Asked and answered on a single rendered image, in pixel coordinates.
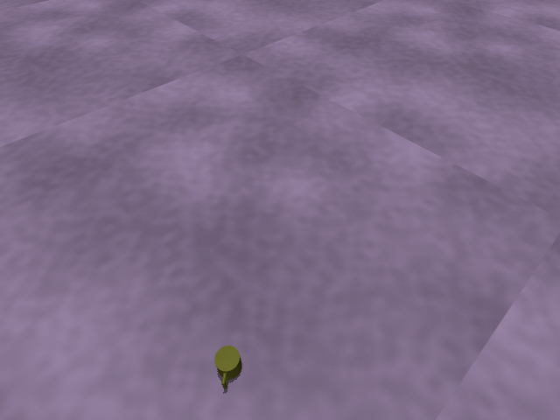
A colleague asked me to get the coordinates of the mug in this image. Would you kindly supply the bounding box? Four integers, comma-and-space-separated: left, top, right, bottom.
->
214, 346, 242, 389

